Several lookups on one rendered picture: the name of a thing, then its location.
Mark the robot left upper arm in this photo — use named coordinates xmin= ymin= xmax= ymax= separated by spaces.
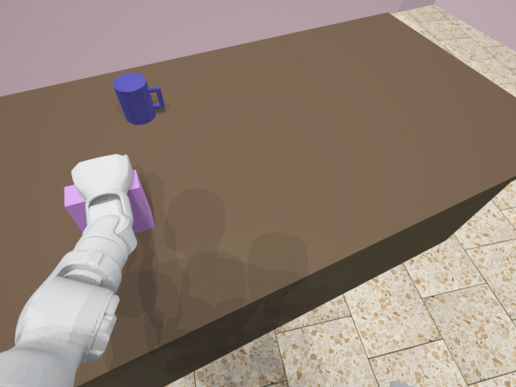
xmin=0 ymin=276 xmax=120 ymax=387

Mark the table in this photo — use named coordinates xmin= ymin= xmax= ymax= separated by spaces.
xmin=0 ymin=12 xmax=516 ymax=387

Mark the left robot hand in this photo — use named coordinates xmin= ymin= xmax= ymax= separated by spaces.
xmin=71 ymin=154 xmax=133 ymax=200

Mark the sponge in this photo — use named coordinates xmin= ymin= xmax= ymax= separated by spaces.
xmin=64 ymin=170 xmax=155 ymax=234

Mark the robot left forearm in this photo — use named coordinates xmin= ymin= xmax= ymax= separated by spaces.
xmin=15 ymin=189 xmax=137 ymax=345

